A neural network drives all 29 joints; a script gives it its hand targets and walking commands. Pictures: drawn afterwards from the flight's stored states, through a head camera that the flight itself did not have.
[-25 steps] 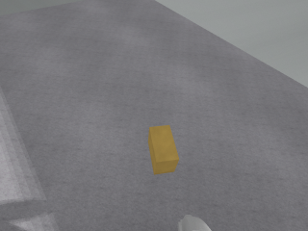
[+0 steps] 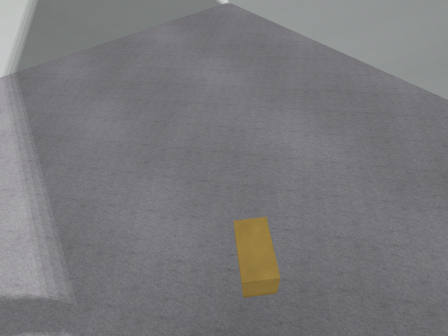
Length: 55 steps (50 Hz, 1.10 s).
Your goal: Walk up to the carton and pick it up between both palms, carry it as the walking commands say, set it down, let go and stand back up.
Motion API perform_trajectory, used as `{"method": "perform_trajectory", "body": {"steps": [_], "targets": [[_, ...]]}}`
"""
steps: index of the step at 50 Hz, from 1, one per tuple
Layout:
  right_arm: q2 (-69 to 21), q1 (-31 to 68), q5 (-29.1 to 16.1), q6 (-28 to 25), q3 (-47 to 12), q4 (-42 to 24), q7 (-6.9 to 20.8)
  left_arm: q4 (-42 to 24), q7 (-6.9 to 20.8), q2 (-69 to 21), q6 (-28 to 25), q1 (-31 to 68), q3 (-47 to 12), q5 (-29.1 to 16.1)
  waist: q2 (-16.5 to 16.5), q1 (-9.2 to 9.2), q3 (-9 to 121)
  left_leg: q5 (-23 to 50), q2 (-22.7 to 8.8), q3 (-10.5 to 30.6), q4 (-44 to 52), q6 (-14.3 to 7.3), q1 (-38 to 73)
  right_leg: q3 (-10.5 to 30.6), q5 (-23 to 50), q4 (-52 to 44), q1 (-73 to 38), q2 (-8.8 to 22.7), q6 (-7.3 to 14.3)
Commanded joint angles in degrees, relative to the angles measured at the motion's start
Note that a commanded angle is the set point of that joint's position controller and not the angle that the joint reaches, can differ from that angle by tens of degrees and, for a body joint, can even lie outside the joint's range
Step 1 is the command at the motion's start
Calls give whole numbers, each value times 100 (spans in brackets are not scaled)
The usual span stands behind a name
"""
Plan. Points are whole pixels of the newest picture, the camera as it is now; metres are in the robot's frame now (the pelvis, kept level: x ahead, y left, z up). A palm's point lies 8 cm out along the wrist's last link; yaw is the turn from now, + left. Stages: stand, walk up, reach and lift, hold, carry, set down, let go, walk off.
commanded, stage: walk up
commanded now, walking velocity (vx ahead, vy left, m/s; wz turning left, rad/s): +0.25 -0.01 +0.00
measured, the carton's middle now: (254, 256) +0.54 -0.06 -0.68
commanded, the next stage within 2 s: none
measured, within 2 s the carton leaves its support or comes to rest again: neither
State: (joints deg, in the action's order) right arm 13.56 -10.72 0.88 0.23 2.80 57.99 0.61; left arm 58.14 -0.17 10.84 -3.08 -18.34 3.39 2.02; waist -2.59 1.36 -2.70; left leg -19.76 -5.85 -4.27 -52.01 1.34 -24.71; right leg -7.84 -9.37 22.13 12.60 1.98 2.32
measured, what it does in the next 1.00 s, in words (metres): steps on the spot: left foot, then left foot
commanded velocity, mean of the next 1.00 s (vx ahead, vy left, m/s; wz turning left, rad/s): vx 0.03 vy -0.02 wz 0.00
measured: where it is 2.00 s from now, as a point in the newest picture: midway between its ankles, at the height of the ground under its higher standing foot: outside the picture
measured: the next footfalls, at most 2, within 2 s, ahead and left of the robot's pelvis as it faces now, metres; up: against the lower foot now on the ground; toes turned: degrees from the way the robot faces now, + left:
left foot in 0.20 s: +0.13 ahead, +0.15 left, +0.00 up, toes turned +6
left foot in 0.90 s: +0.07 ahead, +0.14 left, +0.00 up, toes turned +2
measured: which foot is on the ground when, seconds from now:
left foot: up 0.00-0.18, down 0.20-0.58, up 0.60-0.88, down 0.90-1.00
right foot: down 0.00-1.00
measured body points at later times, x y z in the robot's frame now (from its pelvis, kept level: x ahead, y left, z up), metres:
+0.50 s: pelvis +0.06 +0.03 -0.01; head +0.08 +0.04 +0.44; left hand +0.08 +0.28 -0.17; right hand +0.10 -0.22 -0.15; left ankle +0.09 +0.15 -0.75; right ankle +0.02 -0.08 -0.74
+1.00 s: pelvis +0.04 +0.00 +0.00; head +0.04 +0.00 +0.45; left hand +0.06 +0.22 -0.16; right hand +0.02 -0.22 -0.17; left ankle +0.03 +0.14 -0.75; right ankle +0.03 -0.09 -0.75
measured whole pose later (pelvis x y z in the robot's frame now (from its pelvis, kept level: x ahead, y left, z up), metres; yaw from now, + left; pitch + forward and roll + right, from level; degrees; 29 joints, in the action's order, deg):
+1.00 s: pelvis +0.04 +0.00 +0.00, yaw -1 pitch -1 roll +0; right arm 8.6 -15.8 0.6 0.1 0.1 67.2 -2.1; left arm 63.2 -1.9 7.8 -0.1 -14.3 1.1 0.4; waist -0.6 -0.1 -2.0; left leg -12.8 -2.3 -1.8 -23.0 1.4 -8.7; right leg -6.0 -12.6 22.4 8.4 0.3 1.5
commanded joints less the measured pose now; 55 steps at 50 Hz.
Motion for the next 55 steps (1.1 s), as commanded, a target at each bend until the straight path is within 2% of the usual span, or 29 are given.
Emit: {"method": "perform_trajectory", "body": {"steps": [1, 4, 6, 7, 8, 9, 10, 11, 12, 13, 15, 18, 22, 24, 26, 28, 29, 30, 31, 32, 34, 36, 38, 42, 44, 46, 47, 48, 55], "targets": [[113, -219, -17, 32, -9, -62, 48, -160, -47, 632, -35, -154, 96, 22, 1160, -104, -73, 299, -92, 127, 569, 24, 79, 1288, -512, -1336, 126, 1415, 457], [71, 32, -20, -28, -56, -35, 47, -55, -65, 679, -26, -171, 81, -3, 1087, -78, -107, 384, 9, 112, 1201, 34, 307, 1322, -647, -1326, 108, 1442, 512], [53, 130, -29, -89, -98, -56, 7, -7, -74, 706, 7, -137, 60, -33, 1074, -68, -76, 410, 88, 64, 1639, 18, 585, 1249, -209, -1136, 55, 1390, 550], [-7, 48, -66, -111, -188, 22, -70, 7, -95, 562, 52, -46, -25, -69, 808, -136, -14, 746, 234, 81, 2288, 17, 946, 1016, 1293, -688, -126, 1158, 522], [29, -67, -93, -152, -180, 74, -144, 113, -137, 601, 100, -86, -41, -168, 689, -205, 63, 1198, 322, -67, 2962, 36, 1036, 743, 2881, -185, -501, 986, 315], [150, -296, -75, -207, -142, 137, -201, 180, -153, 503, 103, -240, -73, -209, 632, -219, 419, 1818, 149, -65, 3250, -13, 1488, 591, 2900, 132, -589, 791, 91], [403, -536, -24, -241, -78, 215, -238, 189, -172, 336, 103, -369, -120, -215, 362, -186, 693, 3102, -285, 192, 3032, -76, 1979, 523, 1760, 338, -308, 534, -108], [618, -340, -92, -231, -31, 178, -217, 194, -173, 158, 149, -626, -149, -215, -144, -76, 586, 4155, -662, 566, 2848, -326, 2070, 350, 149, 150, 56, 145, -344], [604, -358, -96, -188, -45, 165, -203, 237, -192, 237, 228, -613, -121, -213, -417, -129, 477, 4037, -744, 734, 2960, -484, 1909, 280, -581, 253, 45, 104, -384], [564, -278, -70, -162, -66, 127, -217, 208, -195, 268, 274, -569, -107, -194, -598, -118, 431, 3810, -748, 824, 3072, -537, 1806, 287, -692, 427, 34, 75, -386], [493, -145, -46, -115, -68, 86, -268, 201, -191, 269, 328, -517, -94, -176, -662, -61, 423, 3388, -692, 897, 3205, -556, 1662, 279, -551, 564, -42, 78, -376], [513, -192, -41, -114, -33, 95, -305, 302, -184, 236, 390, -556, -89, -159, -481, -57, 383, 3148, -842, 1092, 3295, -616, 1543, 266, -577, 608, -85, 51, -400], [727, -364, -7, -56, 119, 77, -361, 254, -163, 286, 482, -418, -9, -120, -645, -168, 388, 3131, -1370, 1558, 3261, -836, 1622, 326, -1125, 1190, 408, -2, -430], [740, -403, 28, -15, 173, 81, -397, 160, -137, 272, 516, -286, 13, -101, -743, -207, 404, 3129, -1566, 1622, 3246, -957, 1501, 481, -1420, 1511, 560, 8, -404], [760, -328, 57, 38, 213, 87, -409, 71, -112, 256, 523, -202, 15, -94, -738, -186, 398, 2787, -1522, 1468, 3182, -900, 1306, 532, -1366, 1280, 491, 18, -366], [689, -152, 64, 91, 202, 72, -365, 51, -114, 245, 463, -305, -3, -88, -660, -59, 353, 1846, -1031, 989, 2952, -571, 744, 446, -716, 280, -209, 45, -271], [432, -171, 36, 93, 130, 42, -308, 43, -144, 362, 389, -379, -7, -56, -301, -35, 291, 1026, -498, 548, 2533, -292, 345, 782, -262, -481, -677, 387, -151], [-84, -262, -7, 123, -24, 26, -277, 1, -160, 683, 285, -286, 28, -4, 941, -25, 206, 28, 388, -140, 1871, 6, -106, 2043, 148, -1031, -612, 1440, 91], [-20, -297, -22, 229, -38, 81, -286, 17, -161, 784, 258, -174, 36, 0, 1208, 19, 76, -825, 238, 234, 1393, 37, 66, 2489, 404, -1287, -57, 1945, 438], [2, -402, -36, 268, -41, 182, -257, 26, -166, 600, 234, 55, -6, -9, 1000, -152, 1, -673, 142, 581, 1297, -65, 253, 2243, 541, -1202, -18, 1779, 502], [78, -593, -33, 236, -59, 422, -232, 32, -179, 368, 174, 386, -93, -63, 906, -282, -69, -114, 147, 580, 1383, -101, 319, 1633, 1126, -946, -258, 1346, 388], [74, -722, -17, 190, -102, 561, -238, 131, -186, 365, 143, 280, -121, -108, 982, -248, 90, 23, 209, 500, 1493, -54, 404, 1364, 2052, -711, -646, 1235, 333], [65, -702, -20, 176, -116, 608, -260, 240, -194, 371, 147, 153, -120, -119, 1047, -201, 150, 9, 225, 469, 1646, -36, 518, 1284, 2261, -589, -776, 1206, 326], [-51, -716, -34, 136, -145, 737, -302, 343, -218, 343, 206, 180, -93, -136, 1015, -182, 34, 233, 278, 336, 2315, -18, 870, 1337, 1372, -597, -608, 1136, 326], [-94, -837, -39, 71, -158, 830, -310, 375, -213, 326, 245, 236, -96, -156, 904, -221, 23, 883, 253, 258, 2951, -45, 1287, 1278, 578, -585, -403, 962, 197], [11, -860, -30, 7, -168, 884, -298, 374, -194, 213, 265, 156, -145, -152, 618, -162, -53, 1250, 10, 426, 3156, -109, 1552, 1177, -93, -641, -136, 687, 51], [23, -809, -25, -27, -200, 879, -278, 379, -184, 130, 279, 127, -176, -168, 272, -151, -214, 1265, -13, 548, 3278, -142, 1340, 938, -37, -640, -205, 539, -55], [-18, -819, -26, -61, -224, 882, -277, 409, -180, 117, 280, 93, -177, -173, 179, -118, -208, 1290, -21, 572, 3384, -172, 1269, 858, 108, -564, -393, 497, -102], [-74, -962, -38, -125, -278, 848, -292, 544, -158, 172, 292, -98, -169, -127, 151, -75, -252, 1098, -35, 629, 3529, -244, 1221, 785, 68, -514, -560, 469, -138]]}}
